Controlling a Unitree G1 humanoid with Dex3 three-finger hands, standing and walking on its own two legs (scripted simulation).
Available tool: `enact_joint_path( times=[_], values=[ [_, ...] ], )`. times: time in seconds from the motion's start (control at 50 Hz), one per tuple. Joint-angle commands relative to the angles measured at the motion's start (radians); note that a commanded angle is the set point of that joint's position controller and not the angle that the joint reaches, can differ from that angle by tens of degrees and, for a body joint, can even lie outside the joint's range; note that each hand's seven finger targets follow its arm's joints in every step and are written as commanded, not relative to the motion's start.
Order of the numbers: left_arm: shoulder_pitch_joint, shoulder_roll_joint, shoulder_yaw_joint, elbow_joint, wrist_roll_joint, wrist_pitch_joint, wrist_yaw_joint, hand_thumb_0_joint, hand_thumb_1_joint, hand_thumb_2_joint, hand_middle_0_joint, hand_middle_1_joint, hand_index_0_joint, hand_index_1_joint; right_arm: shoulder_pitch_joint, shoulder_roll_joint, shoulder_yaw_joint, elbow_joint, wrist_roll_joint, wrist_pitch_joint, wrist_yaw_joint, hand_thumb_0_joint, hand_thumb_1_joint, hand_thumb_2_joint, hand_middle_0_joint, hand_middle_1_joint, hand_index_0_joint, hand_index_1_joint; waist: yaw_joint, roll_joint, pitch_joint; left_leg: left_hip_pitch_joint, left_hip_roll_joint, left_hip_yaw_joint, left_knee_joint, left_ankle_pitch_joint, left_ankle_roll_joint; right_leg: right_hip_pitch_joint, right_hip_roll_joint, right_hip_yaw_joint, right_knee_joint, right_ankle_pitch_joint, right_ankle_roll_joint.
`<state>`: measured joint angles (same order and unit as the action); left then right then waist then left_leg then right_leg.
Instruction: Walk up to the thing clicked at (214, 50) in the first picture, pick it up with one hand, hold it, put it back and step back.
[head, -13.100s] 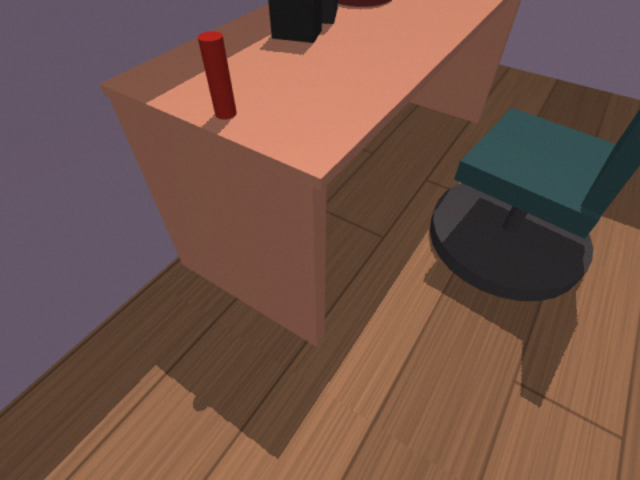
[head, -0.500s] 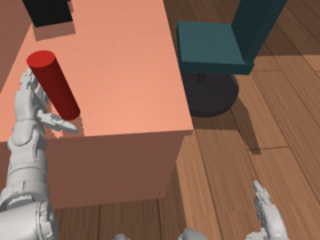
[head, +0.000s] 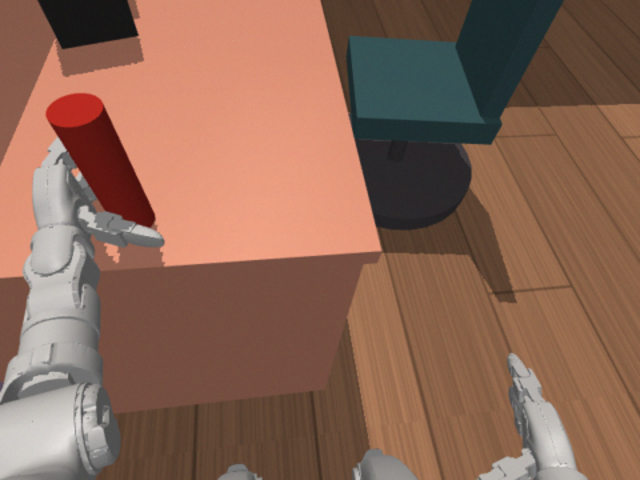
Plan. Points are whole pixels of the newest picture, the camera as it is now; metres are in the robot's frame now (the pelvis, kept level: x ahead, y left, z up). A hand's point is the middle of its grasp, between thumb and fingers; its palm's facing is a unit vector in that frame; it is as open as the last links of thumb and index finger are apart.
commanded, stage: close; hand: left
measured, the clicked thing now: (110, 173) +0.46 +0.22 +0.12
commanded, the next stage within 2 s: settle in 0.46 s
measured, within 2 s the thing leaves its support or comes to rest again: leaves its support in 0.76 s
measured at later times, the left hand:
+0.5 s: hand (136, 191) +0.47 +0.20 +0.08, palm faces +0.17 -0.99 +0.01, open 7.7 cm
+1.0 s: hand (114, 174) +0.46 +0.21 +0.12, palm faces +0.17 -0.99 -0.01, open 6.9 cm
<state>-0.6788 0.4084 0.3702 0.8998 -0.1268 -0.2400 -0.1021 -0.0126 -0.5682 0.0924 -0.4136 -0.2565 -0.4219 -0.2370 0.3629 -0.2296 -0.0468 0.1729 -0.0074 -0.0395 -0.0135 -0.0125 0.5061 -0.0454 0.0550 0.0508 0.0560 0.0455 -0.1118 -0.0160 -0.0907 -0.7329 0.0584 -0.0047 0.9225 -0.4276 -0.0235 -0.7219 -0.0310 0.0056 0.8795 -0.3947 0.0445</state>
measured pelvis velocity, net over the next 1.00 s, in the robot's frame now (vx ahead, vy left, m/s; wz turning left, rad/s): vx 0.01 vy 0.00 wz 0.00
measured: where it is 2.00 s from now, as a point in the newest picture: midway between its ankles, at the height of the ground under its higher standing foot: outside the picture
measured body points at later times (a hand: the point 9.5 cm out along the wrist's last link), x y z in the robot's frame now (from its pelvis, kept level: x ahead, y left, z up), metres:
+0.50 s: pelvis +0.01 +0.00 +0.00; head +0.09 +0.02 +0.44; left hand +0.45 +0.25 +0.08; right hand +0.16 -0.26 -0.04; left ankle +0.01 +0.13 -0.69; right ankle +0.02 -0.15 -0.69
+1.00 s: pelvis +0.01 +0.00 +0.01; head +0.07 +0.01 +0.45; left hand +0.44 +0.26 +0.12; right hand +0.17 -0.25 -0.04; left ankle +0.01 +0.13 -0.69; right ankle +0.02 -0.15 -0.69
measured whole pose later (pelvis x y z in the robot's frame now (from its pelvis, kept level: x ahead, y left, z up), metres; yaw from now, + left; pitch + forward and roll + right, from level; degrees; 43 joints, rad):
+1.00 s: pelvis +0.01 +0.00 +0.01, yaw +0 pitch +13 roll -1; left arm -0.62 0.37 0.33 0.77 -0.14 -0.16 -0.09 -0.03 -0.04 1.10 -0.92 -1.09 -0.92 -1.09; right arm 0.37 -0.22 -0.04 0.22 0.01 0.01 -0.01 -0.01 0.52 -0.05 0.05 0.05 0.06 0.05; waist -0.08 0.01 -0.11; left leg -0.67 0.06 0.00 0.89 -0.44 -0.02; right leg -0.66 -0.03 0.01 0.85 -0.40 0.05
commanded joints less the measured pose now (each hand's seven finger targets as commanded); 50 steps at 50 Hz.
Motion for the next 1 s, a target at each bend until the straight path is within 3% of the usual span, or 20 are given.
enact_joint_path(
  times=[0.0, 0.1, 0.14, 0.18, 0.22, 0.24, 0.32, 0.34, 0.44, 0.5, 0.54, 0.6, 0.62, 0.66, 0.7, 0.78, 0.82, 0.84, 0.9, 0.98],
  values=[
    [-0.479, 0.253, 0.028, -0.171, -0.006, -0.073, -0.007, 0.000, -0.452, 0.195, -0.555, -0.367, -0.564, -0.359, 0.008, -0.137, -0.083, -0.154, -0.005, -0.056, -0.007, 0.000, 0.529, -0.043, 0.049, 0.049, 0.049, 0.049, -0.021, 0.103, -0.383, 0.229, -0.037, 0.016, -0.106, 0.235, 0.024, 0.134, 0.032, -0.026, -0.098, 0.241, -0.045],
    [-0.522, 0.255, 0.025, -0.155, -0.006, -0.085, -0.014, 0.000, -0.345, 0.322, -0.694, -0.506, -0.703, -0.499, -0.020, -0.131, -0.062, -0.162, -0.009, -0.061, -0.004, 0.000, 0.526, -0.044, 0.049, 0.049, 0.049, 0.049, -0.019, 0.125, -0.448, 0.264, -0.022, 0.000, -0.096, 0.301, 0.014, 0.115, 0.039, -0.036, -0.079, 0.261, -0.053],
    [-0.521, 0.272, 0.032, -0.146, -0.006, -0.082, -0.010, 0.000, -0.291, 0.416, -0.771, -0.592, -0.776, -0.590, 0.000, -0.154, -0.086, -0.135, -0.011, -0.057, -0.008, 0.000, 0.527, -0.046, 0.049, 0.050, 0.048, 0.050, -0.017, 0.132, -0.460, 0.270, -0.023, 0.002, -0.087, 0.335, 0.015, 0.119, 0.040, -0.036, -0.074, 0.286, -0.054],
    [-0.504, 0.216, 0.004, -0.145, -0.005, -0.078, -0.008, 0.000, -0.239, 0.460, -0.851, -0.662, -0.859, -0.656, -0.028, -0.140, -0.069, -0.181, -0.012, -0.061, -0.005, 0.000, 0.522, -0.046, 0.049, 0.050, 0.048, 0.050, -0.022, 0.110, -0.500, 0.270, -0.026, 0.009, -0.080, 0.344, 0.022, 0.148, 0.039, -0.033, -0.073, 0.312, -0.049],
    [-0.457, 0.247, 0.027, -0.159, -0.007, -0.072, 0.000, 0.000, -0.200, 0.523, -0.921, -0.739, -0.930, -0.733, 0.036, -0.156, -0.092, -0.115, -0.013, -0.048, -0.007, 0.000, 0.520, -0.046, 0.049, 0.050, 0.049, 0.050, -0.002, 0.139, -0.492, 0.282, -0.024, 0.009, -0.080, 0.394, 0.015, 0.144, 0.040, -0.037, -0.069, 0.337, -0.051],
    [-0.442, 0.236, 0.020, -0.167, -0.004, -0.065, 0.007, 0.000, -0.148, 0.549, -0.953, -0.766, -0.962, -0.759, 0.011, -0.145, -0.079, -0.135, -0.010, -0.047, -0.004, 0.000, 0.520, -0.046, 0.049, 0.049, 0.048, 0.049, 0.007, 0.129, -0.482, 0.263, -0.027, 0.009, -0.084, 0.379, 0.017, 0.158, 0.040, -0.037, -0.071, 0.327, -0.051],
    [-0.352, 0.193, 0.027, -0.172, -0.004, -0.057, 0.024, 0.000, -0.072, 0.649, -1.072, -0.891, -1.083, -0.882, 0.001, -0.146, -0.092, -0.149, -0.005, -0.036, 0.001, 0.000, 0.519, -0.045, 0.049, 0.049, 0.048, 0.049, 0.008, 0.056, -0.433, 0.220, -0.023, 0.008, -0.091, 0.380, 0.023, 0.178, 0.044, -0.041, -0.067, 0.344, -0.047],
    [-0.359, 0.183, 0.014, -0.217, -0.005, -0.062, 0.025, 0.000, -0.046, 0.665, -1.089, -0.912, -1.102, -0.902, 0.013, -0.130, -0.074, -0.152, -0.004, -0.034, 0.003, 0.000, 0.524, -0.044, 0.049, 0.049, 0.048, 0.049, 0.010, 0.073, -0.440, 0.230, -0.024, 0.012, -0.089, 0.393, 0.023, 0.184, 0.043, -0.039, -0.068, 0.355, -0.047],
    [-0.334, 0.223, 0.050, -0.286, 0.000, -0.085, 0.041, 0.000, 0.122, 0.797, -1.219, -1.050, -1.232, -1.039, 0.014, -0.126, -0.085, -0.159, 0.000, -0.021, 0.008, 0.000, 0.525, -0.043, 0.049, 0.049, 0.048, 0.049, 0.023, 0.078, -0.405, 0.210, -0.031, 0.016, -0.102, 0.336, 0.023, 0.181, 0.041, -0.034, -0.068, 0.307, -0.048],
    [-0.297, 0.191, 0.042, -0.267, -0.008, -0.085, 0.032, 0.000, 0.213, 0.909, -1.288, -1.142, -1.298, -1.135, 0.057, -0.155, -0.119, -0.151, -0.002, -0.013, 0.004, 0.000, 0.518, -0.047, 0.049, 0.049, 0.048, 0.049, -0.004, 0.070, -0.434, 0.252, -0.030, 0.020, -0.078, 0.403, 0.027, 0.182, 0.039, -0.030, -0.059, 0.375, -0.041],
    [-0.268, 0.168, 0.020, -0.287, -0.010, -0.082, 0.018, 0.000, 0.338, 1.069, -1.377, -1.302, -1.377, -1.295, 0.040, -0.113, -0.069, -0.163, 0.002, -0.011, 0.012, 0.000, 0.527, -0.049, 0.048, 0.049, 0.048, 0.049, 0.017, 0.079, -0.428, 0.237, -0.034, 0.025, -0.070, 0.428, 0.031, 0.198, 0.035, -0.024, -0.059, 0.404, -0.040],
    [-0.316, 0.184, 0.005, -0.331, -0.006, -0.079, -0.001, 0.000, 0.549, 1.266, -1.341, -1.325, -1.329, -1.347, 0.014, -0.118, -0.073, -0.176, 0.002, -0.005, 0.010, 0.000, 0.528, -0.056, 0.049, 0.050, 0.049, 0.050, 0.008, 0.107, -0.451, 0.249, -0.034, 0.026, -0.073, 0.404, 0.029, 0.197, 0.030, -0.019, -0.065, 0.385, -0.042],
    [-0.326, 0.172, -0.006, -0.338, -0.007, -0.074, -0.004, 0.000, 0.583, 1.294, -1.342, -1.332, -1.327, -1.357, 0.006, -0.095, -0.048, -0.171, 0.004, -0.004, 0.012, 0.000, 0.533, -0.056, 0.049, 0.050, 0.049, 0.050, 0.018, 0.106, -0.452, 0.245, -0.034, 0.027, -0.078, 0.381, 0.030, 0.207, 0.030, -0.018, -0.069, 0.374, -0.041],
    [-0.334, 0.198, 0.019, -0.350, -0.023, -0.069, 0.000, 0.000, 0.620, 1.333, -1.354, -1.364, -1.342, -1.387, 0.027, -0.132, -0.092, -0.131, 0.004, -0.002, 0.003, 0.000, 0.535, -0.055, 0.049, 0.050, 0.049, 0.050, 0.010, 0.121, -0.438, 0.263, -0.031, 0.024, -0.084, 0.382, 0.025, 0.191, 0.032, -0.022, -0.069, 0.359, -0.044],
    [-0.376, 0.204, 0.001, -0.408, -0.018, -0.066, 0.003, 0.000, 0.676, 1.347, -1.358, -1.366, -1.345, -1.389, 0.011, -0.120, -0.071, -0.149, 0.002, 0.002, 0.006, 0.000, 0.537, -0.055, 0.049, 0.050, 0.049, 0.050, 0.022, 0.148, -0.463, 0.291, -0.028, 0.016, -0.088, 0.410, 0.019, 0.185, 0.033, -0.031, -0.066, 0.355, -0.048],
    [-0.356, 0.203, 0.005, -0.383, -0.020, -0.038, 0.016, 0.000, 0.491, 1.308, -1.392, -1.407, -1.389, -1.422, 0.014, -0.133, -0.088, -0.138, 0.010, 0.009, -0.006, 0.000, 0.538, -0.052, 0.049, 0.050, 0.049, 0.050, 0.012, 0.105, -0.430, 0.286, -0.029, 0.016, -0.109, 0.369, 0.021, 0.203, 0.034, -0.032, -0.082, 0.338, -0.045],
    [-0.376, 0.171, -0.021, -0.399, -0.022, -0.021, 0.014, 0.000, 0.474, 1.294, -1.384, -1.396, -1.382, -1.411, 0.008, -0.112, -0.067, -0.149, 0.013, 0.005, -0.008, 0.000, 0.538, -0.052, 0.049, 0.050, 0.049, 0.050, 0.009, 0.099, -0.431, 0.309, -0.025, 0.012, -0.120, 0.370, 0.020, 0.197, 0.037, -0.037, -0.089, 0.328, -0.046],
    [-0.376, 0.216, 0.006, -0.393, -0.023, -0.016, 0.016, 0.000, 0.453, 1.295, -1.377, -1.393, -1.374, -1.409, 0.023, -0.126, -0.086, -0.109, 0.014, 0.010, -0.012, 0.000, 0.541, -0.051, 0.049, 0.050, 0.049, 0.050, 0.022, 0.106, -0.398, 0.292, -0.031, 0.018, -0.124, 0.352, 0.021, 0.196, 0.036, -0.036, -0.099, 0.317, -0.044],
    [-0.359, 0.175, -0.013, -0.349, -0.024, 0.014, 0.012, 0.000, 0.462, 1.295, -1.377, -1.396, -1.378, -1.409, 0.009, -0.121, -0.077, -0.112, 0.018, 0.003, -0.011, 0.000, 0.544, -0.050, 0.049, 0.050, 0.049, 0.050, 0.015, 0.078, -0.368, 0.285, -0.033, 0.020, -0.142, 0.314, 0.023, 0.200, 0.036, -0.035, -0.115, 0.299, -0.043],
    [-0.358, 0.187, -0.004, -0.333, -0.030, 0.034, 0.010, 0.000, 0.448, 1.299, -1.384, -1.401, -1.385, -1.415, -0.001, -0.106, -0.065, -0.086, 0.025, -0.003, -0.012, 0.000, 0.546, -0.050, 0.049, 0.050, 0.049, 0.050, 0.033, 0.056, -0.349, 0.273, -0.039, 0.030, -0.152, 0.318, 0.030, 0.236, 0.034, -0.033, -0.131, 0.316, -0.038]
  ],
)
